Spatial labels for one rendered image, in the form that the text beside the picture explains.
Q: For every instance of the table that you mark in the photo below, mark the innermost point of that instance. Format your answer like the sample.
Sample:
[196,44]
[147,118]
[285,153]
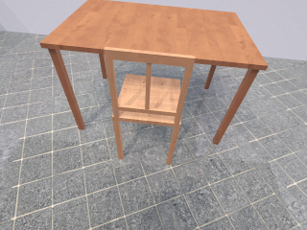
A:
[216,38]

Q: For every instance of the chair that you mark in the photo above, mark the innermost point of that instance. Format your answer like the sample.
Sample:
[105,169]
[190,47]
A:
[146,99]

